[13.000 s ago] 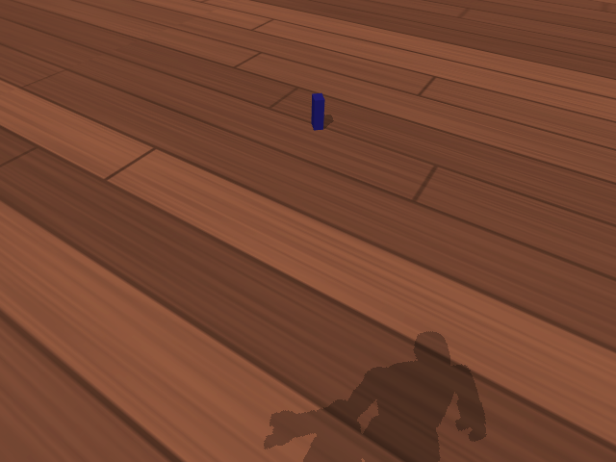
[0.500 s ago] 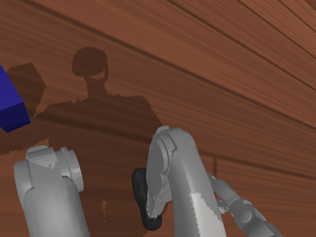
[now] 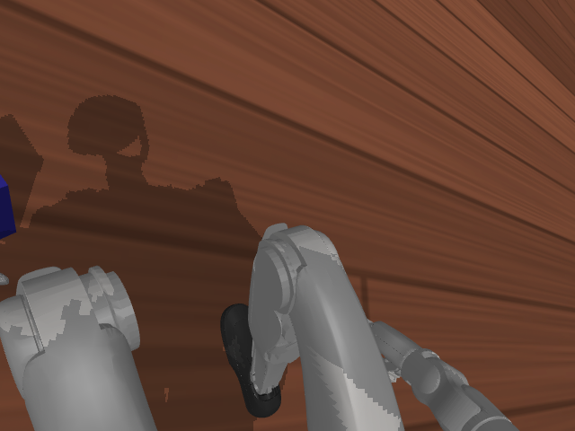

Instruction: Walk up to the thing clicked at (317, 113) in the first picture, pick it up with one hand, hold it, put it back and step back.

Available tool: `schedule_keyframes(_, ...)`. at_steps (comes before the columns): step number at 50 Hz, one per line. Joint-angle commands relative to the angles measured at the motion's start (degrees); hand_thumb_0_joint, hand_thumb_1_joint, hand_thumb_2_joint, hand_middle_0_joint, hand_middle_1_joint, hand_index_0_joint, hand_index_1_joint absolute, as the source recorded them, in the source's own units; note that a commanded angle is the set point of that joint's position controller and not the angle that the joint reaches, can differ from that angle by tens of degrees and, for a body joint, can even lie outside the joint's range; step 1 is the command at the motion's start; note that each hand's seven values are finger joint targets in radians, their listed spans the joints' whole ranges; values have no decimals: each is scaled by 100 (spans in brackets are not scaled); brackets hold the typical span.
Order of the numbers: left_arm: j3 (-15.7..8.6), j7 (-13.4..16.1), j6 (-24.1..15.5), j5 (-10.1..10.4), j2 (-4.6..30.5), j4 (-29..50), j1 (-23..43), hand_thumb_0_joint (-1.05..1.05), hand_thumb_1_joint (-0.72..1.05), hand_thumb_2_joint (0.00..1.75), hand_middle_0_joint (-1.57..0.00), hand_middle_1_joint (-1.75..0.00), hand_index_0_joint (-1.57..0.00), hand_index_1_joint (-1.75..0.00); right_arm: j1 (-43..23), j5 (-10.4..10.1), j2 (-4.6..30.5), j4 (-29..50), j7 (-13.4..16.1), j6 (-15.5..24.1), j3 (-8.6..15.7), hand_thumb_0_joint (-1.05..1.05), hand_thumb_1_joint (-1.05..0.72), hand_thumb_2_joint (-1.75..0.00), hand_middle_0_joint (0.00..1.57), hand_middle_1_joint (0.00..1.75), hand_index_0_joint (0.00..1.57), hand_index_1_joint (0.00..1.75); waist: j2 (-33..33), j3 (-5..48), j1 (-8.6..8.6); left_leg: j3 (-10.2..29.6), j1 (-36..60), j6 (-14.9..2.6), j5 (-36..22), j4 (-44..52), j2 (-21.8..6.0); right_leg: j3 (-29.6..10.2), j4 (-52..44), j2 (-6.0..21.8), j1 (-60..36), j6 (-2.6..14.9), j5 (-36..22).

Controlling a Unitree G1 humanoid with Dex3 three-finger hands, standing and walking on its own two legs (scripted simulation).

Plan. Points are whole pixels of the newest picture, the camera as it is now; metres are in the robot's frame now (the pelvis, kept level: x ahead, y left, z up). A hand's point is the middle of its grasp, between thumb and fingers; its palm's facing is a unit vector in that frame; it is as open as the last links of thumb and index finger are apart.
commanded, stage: close in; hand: left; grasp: from the side
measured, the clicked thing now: out of the picture +0.44 +0.27 -0.18
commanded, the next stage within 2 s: rest palm in 0.16 s
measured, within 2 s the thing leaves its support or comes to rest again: neither
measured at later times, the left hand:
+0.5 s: hand out of the picture +0.41 +0.26 -0.18, palm faces +0.31 -0.95 +0.02, open 16.7 cm
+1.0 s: hand out of the picture +0.43 +0.26 -0.17, palm faces +0.30 -0.95 +0.00, open 12.7 cm
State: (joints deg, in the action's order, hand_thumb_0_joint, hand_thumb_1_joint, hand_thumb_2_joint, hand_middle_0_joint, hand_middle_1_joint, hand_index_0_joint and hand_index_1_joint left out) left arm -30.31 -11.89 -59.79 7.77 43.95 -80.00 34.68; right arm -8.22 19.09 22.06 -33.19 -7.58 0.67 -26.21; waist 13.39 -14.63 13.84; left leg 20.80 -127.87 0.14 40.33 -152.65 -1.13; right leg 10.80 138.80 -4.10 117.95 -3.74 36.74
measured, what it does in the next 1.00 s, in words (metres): stands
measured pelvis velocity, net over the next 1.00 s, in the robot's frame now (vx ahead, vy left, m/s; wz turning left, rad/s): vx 0.00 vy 0.00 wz -0.03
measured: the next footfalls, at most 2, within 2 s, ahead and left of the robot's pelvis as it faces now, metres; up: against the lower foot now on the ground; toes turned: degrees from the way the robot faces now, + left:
none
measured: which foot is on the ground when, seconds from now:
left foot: down 0.00-1.00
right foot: down 0.00-1.00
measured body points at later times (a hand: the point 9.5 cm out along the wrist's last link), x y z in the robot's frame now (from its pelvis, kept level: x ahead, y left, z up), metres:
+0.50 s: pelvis +0.00 +0.00 +0.00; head +0.22 +0.19 +0.34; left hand +0.39 +0.31 -0.17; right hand +0.18 -0.24 -0.04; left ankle +0.08 +0.12 -0.25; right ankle +0.14 -0.14 -0.25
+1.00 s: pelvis +0.00 +0.00 +0.00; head +0.23 +0.19 +0.34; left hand +0.41 +0.31 -0.17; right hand +0.17 -0.24 -0.03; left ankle +0.08 +0.12 -0.25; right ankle +0.14 -0.14 -0.25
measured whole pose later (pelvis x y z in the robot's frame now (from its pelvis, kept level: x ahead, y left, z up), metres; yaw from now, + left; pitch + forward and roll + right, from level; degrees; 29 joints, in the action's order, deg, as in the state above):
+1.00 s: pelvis +0.00 +0.00 +0.00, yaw -2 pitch +12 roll -18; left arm -23.9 2.7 -64.6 2.8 44.8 -81.7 36.5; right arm -10.4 21.1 20.6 -33.0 -9.3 -1.1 -28.8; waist 15.1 -16.7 14.5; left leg 23.5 -127.3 1.1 41.4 -153.1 -1.2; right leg 12.7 137.7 -4.8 117.5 -4.4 36.2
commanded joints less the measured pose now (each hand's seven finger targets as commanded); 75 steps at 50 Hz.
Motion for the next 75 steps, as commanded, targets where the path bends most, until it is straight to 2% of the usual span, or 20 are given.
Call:
schedule_keyframes(1,18,234,-592,-7,1003,680,1163,0,-57,9,-4,-9,-5,-8,61,27,1971,178,56,-73,665,0,-90,-90,20,30,20,30,-2911,2971,459,-511,2259,180,-430,2033,-296,831,-873,-126,-1147,401,-754)
schedule_keyframes(4,117,418,-693,-93,896,667,1225,0,-55,10,-3,-9,-4,-8,45,85,1938,207,25,-96,615,0,-90,-90,20,30,20,30,-2909,2963,531,-499,2232,183,-357,2013,-285,856,-890,-144,-1207,391,-725)
schedule_keyframes(6,99,540,-745,-155,961,654,1158,0,-54,10,-3,-8,-4,-7,16,103,1949,211,2,-115,607,0,-90,-90,20,30,20,30,-2997,2905,467,-484,2234,196,-337,2068,-290,869,-872,-147,-1185,405,-704)
schedule_keyframes(10,356,685,-832,-235,752,756,1154,0,-51,11,-3,-7,-3,-7,-10,129,1960,194,-29,-129,616,0,-90,-90,20,30,20,30,-3082,2940,551,-426,2399,230,-455,2085,-299,893,-823,-147,-1158,407,-849)
schedule_keyframes(13,418,811,-850,-208,626,786,1150,0,-49,12,-2,-7,-3,-7,18,131,1945,174,-56,-132,609,0,-90,-90,20,30,20,30,-2980,2996,567,-441,2340,214,-567,2011,-272,899,-851,-166,-1265,392,-964)
schedule_keyframes(15,473,894,-836,-251,585,692,1052,0,-38,14,-4,-6,-3,-6,6,135,1915,172,-72,-139,592,0,-88,-90,20,30,20,30,-2909,2985,576,-447,2321,203,-590,1978,-265,903,-883,-176,-1299,381,-998)
schedule_keyframes(18,520,1050,-880,-277,580,684,1138,0,-32,17,-3,-6,-2,-6,9,155,1904,129,-80,-158,563,0,-87,-90,20,30,20,30,-2828,2982,626,-443,2286,187,-633,1921,-262,917,-903,-189,-1344,372,-1061)
schedule_keyframes(26,498,1327,-977,-436,743,655,1097,0,-19,20,-2,-5,-1,-5,-47,205,1861,134,-96,-195,505,0,-87,-90,20,30,20,30,-2886,3011,553,-463,2332,191,-674,1920,-289,934,-927,-230,-1384,395,-1071)
schedule_keyframes(28,568,1349,-972,-459,636,599,1061,0,-15,22,-4,-7,-3,-7,-25,226,1887,102,-101,-208,502,0,-87,-90,20,30,20,30,-2950,3056,655,-404,2472,226,-772,1942,-308,974,-898,-230,-1420,386,-1171)
schedule_keyframes(31,588,1402,-957,-512,689,561,1065,0,-12,21,-2,-6,-2,-6,-82,234,1898,112,-94,-220,495,0,-86,-90,20,30,20,30,-2960,2921,652,-395,2425,226,-711,1963,-318,995,-908,-228,-1351,384,-1121)
schedule_keyframes(32,612,1423,-959,-517,752,601,1106,0,-7,24,-10,-14,-10,-14,-105,231,1878,108,-100,-218,481,0,-87,-90,20,30,20,30,-2949,2908,609,-439,2330,203,-610,1932,-306,955,-950,-238,-1362,391,-1051)
schedule_keyframes(33,593,1432,-975,-498,743,666,1218,0,-6,28,-18,-18,-17,-18,-110,228,1884,108,-97,-220,489,0,-87,-90,20,30,20,30,-2914,2912,681,-417,2303,197,-558,1918,-310,979,-951,-231,-1344,379,-1038)
schedule_keyframes(35,579,1447,-977,-476,761,678,1182,0,1,34,-24,-24,-23,-24,-78,237,1872,98,-98,-214,472,0,-87,-89,20,30,20,30,-2920,3052,657,-438,2388,193,-686,1883,-303,968,-963,-241,-1477,367,-1145)
schedule_keyframes(45,721,1414,-855,-504,711,546,1291,0,29,46,-37,-36,-37,-36,-62,194,1898,74,-84,-235,483,0,-85,-89,20,30,20,30,-2842,2868,736,-385,2287,182,-504,1946,-311,993,-997,-242,-1341,375,-1044)
schedule_keyframes(50,614,1448,-857,-467,846,491,1411,0,24,49,-43,-42,-43,-41,-60,178,1895,111,-90,-241,441,0,-86,-89,20,30,20,30,-2795,2840,720,-347,2232,174,-464,1961,-314,1002,-1003,-243,-1328,374,-997)
schedule_keyframes(55,565,1419,-878,-461,934,486,1507,0,28,55,-48,-48,-48,-47,-15,201,1887,114,-74,-264,411,0,-85,-89,20,30,20,30,-2836,2964,743,-385,2294,169,-592,1931,-324,992,-1037,-257,-1431,381,-1084)
schedule_keyframes(56,577,1402,-868,-447,845,456,1435,0,31,57,-49,-50,-49,-49,-22,190,1888,117,-66,-265,419,0,-85,-89,20,30,20,30,-2871,2926,745,-353,2338,186,-643,1970,-336,1000,-997,-253,-1419,387,-1128)
schedule_keyframes(66,526,1389,-820,-469,925,340,1346,0,32,71,-60,-64,-60,-64,-25,211,1906,139,-51,-297,397,0,-85,-89,20,30,20,30,-2839,2882,718,-364,2292,177,-531,1984,-340,1020,-1052,-258,-1429,392,-1026)
schedule_keyframes(68,568,1395,-818,-475,883,329,1396,0,31,72,-62,-66,-62,-66,-72,214,1906,147,-55,-295,375,0,-85,-89,20,30,20,30,-2839,2765,764,-326,2253,177,-517,2005,-346,1036,-1024,-249,-1355,387,-1027)
schedule_keyframes(75,453,1360,-839,-428,945,288,1233,0,34,79,-70,-74,-70,-74,-79,220,1900,180,-40,-289,358,0,-85,-89,20,30,20,30,-2752,2873,704,-348,2280,162,-552,1942,-352,1034,-1056,-268,-1472,370,-1055)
